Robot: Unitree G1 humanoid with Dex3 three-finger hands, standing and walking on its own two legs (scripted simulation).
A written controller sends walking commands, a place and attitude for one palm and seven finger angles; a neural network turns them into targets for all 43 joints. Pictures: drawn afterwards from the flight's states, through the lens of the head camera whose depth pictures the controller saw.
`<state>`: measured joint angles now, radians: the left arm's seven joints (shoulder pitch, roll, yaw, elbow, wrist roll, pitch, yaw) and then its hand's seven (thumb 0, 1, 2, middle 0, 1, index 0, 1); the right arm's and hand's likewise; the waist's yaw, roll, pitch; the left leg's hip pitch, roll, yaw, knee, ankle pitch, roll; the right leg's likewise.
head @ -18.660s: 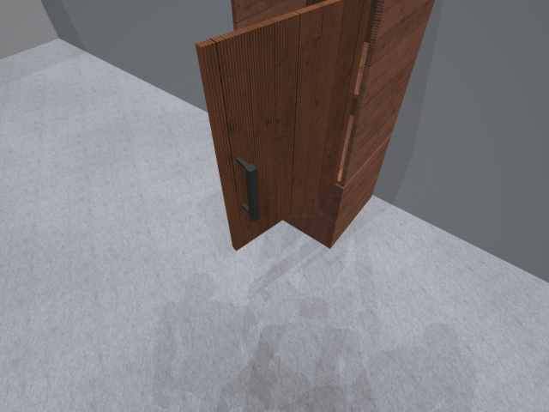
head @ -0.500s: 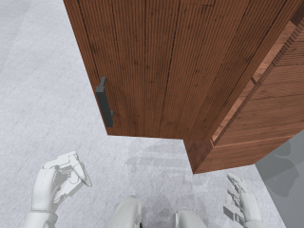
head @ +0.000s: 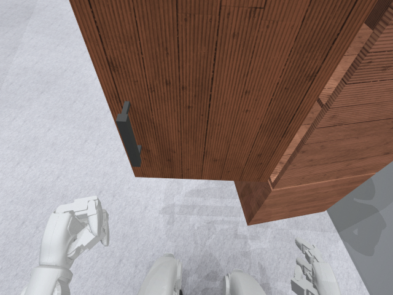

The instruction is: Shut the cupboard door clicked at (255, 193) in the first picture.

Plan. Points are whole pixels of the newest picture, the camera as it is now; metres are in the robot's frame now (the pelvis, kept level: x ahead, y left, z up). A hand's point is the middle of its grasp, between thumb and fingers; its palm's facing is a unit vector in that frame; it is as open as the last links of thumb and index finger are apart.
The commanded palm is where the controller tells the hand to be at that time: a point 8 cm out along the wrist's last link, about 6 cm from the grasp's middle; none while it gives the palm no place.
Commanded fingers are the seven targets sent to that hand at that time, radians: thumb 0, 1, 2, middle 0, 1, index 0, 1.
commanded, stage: raise the hand and make a fist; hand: left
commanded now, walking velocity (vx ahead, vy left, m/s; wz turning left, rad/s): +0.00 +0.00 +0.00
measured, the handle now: (132, 136) +0.44 +0.19 +0.03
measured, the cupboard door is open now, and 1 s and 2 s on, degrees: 78 78 78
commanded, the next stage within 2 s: bring the fist close to the handle in 0.20 s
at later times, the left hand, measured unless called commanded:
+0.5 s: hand (110, 223) +0.24 +0.18 +0.04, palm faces +0.03 -1.00 -0.02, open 3.1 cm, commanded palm +0.23 +0.23 +0.04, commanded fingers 0.00 0.90 0.90 -1.30 -1.50 -1.30 -1.50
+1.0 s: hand (138, 194) +0.30 +0.14 +0.04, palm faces +0.00 -1.00 -0.02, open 3.1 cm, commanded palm +0.28 +0.20 +0.03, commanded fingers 0.00 0.90 0.90 -1.30 -1.50 -1.30 -1.50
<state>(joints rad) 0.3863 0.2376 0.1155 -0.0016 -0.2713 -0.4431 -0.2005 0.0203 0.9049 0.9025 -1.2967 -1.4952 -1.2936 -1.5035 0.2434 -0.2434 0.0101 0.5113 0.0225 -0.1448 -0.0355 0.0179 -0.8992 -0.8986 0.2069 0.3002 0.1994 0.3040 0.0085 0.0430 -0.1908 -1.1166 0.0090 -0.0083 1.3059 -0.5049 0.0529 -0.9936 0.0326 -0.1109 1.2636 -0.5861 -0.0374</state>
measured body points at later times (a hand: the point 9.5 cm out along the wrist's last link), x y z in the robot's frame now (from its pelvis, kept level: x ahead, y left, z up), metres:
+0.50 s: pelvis +0.00 -0.01 -0.01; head +0.07 +0.00 +0.44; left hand +0.23 +0.23 +0.05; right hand +0.20 -0.24 -0.08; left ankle +0.06 +0.08 -0.62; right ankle +0.02 -0.11 -0.62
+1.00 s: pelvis +0.01 +0.00 +0.00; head +0.09 +0.00 +0.44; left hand +0.29 +0.20 +0.04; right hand +0.17 -0.24 -0.10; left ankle +0.06 +0.08 -0.62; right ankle +0.02 -0.11 -0.62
